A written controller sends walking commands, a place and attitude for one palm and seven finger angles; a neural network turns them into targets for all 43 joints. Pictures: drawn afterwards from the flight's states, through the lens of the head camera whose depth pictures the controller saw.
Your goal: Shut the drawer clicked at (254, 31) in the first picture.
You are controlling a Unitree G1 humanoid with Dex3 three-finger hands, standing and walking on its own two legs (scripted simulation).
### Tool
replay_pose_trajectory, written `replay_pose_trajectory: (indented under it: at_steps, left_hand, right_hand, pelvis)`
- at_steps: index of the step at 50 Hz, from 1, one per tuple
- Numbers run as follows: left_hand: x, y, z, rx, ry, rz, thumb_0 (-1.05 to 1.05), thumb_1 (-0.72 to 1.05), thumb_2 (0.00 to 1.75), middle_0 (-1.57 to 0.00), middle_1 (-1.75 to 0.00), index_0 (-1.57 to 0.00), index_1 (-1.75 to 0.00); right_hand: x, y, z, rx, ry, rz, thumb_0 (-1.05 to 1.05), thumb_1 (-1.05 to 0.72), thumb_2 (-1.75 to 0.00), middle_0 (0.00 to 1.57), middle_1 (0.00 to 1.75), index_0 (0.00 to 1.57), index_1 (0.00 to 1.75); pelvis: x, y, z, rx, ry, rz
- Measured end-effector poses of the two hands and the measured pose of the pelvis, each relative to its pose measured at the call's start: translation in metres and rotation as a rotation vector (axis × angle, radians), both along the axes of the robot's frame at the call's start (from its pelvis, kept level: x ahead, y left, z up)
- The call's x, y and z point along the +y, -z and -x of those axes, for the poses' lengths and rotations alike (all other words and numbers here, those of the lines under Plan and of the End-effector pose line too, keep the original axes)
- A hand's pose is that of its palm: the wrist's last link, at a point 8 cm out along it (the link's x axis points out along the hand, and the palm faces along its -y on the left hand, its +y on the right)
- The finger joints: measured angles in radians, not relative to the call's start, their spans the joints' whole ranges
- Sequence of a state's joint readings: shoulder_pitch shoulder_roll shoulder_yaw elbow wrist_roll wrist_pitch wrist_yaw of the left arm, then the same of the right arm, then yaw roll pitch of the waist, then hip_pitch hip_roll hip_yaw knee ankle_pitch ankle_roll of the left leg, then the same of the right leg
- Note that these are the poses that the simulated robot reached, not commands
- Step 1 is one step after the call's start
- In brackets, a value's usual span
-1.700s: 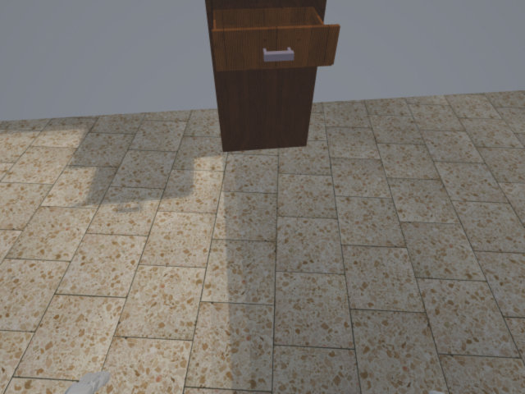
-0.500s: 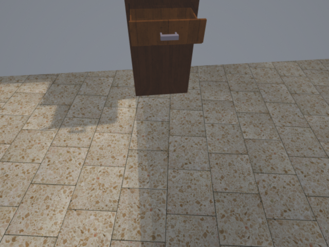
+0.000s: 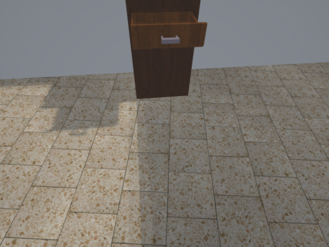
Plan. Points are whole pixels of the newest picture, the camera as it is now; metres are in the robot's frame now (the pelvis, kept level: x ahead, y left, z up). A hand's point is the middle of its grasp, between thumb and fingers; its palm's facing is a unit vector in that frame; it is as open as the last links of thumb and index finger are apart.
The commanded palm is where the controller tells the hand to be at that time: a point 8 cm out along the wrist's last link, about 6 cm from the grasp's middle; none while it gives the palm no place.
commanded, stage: walk to a spot facing it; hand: left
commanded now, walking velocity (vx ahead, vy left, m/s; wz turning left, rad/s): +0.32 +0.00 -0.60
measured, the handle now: (169, 38) +1.22 +0.05 -0.06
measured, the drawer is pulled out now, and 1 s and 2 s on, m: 0.29 0.29 0.29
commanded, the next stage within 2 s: turn to face it in 1.70 s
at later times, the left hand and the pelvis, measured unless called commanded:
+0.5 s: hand out of the picture +0.09 +0.11 -0.17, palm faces -0.15 -0.97 -0.19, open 7.4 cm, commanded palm none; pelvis +0.09 -0.07 +0.00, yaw -13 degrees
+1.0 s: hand (132, 182) +0.37 +0.14 -0.20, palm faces -0.31 -0.94 -0.15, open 7.4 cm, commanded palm none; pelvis +0.33 -0.04 -0.01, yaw -23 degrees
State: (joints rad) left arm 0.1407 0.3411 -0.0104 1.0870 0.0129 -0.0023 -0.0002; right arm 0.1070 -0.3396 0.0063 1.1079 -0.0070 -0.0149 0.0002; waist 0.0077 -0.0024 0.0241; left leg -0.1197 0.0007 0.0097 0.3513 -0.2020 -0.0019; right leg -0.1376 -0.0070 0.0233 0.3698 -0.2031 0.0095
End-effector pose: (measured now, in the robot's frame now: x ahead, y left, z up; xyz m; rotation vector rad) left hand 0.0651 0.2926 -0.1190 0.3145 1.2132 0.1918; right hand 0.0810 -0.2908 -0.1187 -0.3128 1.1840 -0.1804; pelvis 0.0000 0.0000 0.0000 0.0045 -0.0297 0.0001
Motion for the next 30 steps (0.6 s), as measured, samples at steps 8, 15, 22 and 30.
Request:
replay_pose_trajectory:
  at_steps: [8,15,22,30]
  left_hand:
    - [-0.028,0.018,0.016,0.115,0.019,0.062,0.01,0.91,0.9,-0.2,-0.3,-0.2,-0.3]
    - [-0.08,0.028,-0.012,0.151,0.082,0.095,0.01,0.91,0.9,-0.2,-0.3,-0.2,-0.3]
    - [-0.121,0.025,-0.024,0.15,0.056,0.119,0.01,0.91,0.89,-0.2,-0.3,-0.2,-0.3]
    - [-0.144,0.017,-0.049,0.259,0.098,0.154,0.01,0.9,0.89,-0.2,-0.3,-0.2,-0.3]
  right_hand:
    - [0.014,0.02,0.029,0.026,0.1,-0.072,0.0,-0.9,-0.9,0.2,0.3,0.2,0.3]
    - [0.001,0.051,0.076,0.142,0.239,-0.137,0.0,-0.9,-0.9,0.2,0.3,0.2,0.3]
    - [-0.017,0.04,0.047,0.175,0.266,-0.154,0.01,-0.9,-0.9,0.2,0.3,0.2,0.3]
    - [-0.026,0.021,-0.054,-0.031,0.308,-0.162,0.0,-0.9,-0.9,0.2,0.3,0.2,0.3]
  pelvis:
    - [-0.007,0.008,-0.017,0.007,0.09,-0.014]
    - [-0.037,0.022,-0.044,0.0,0.172,-0.02]
    - [-0.063,0.012,-0.076,0.004,0.202,-0.01]
    - [-0.07,0.001,-0.13,0.028,0.271,-0.004]
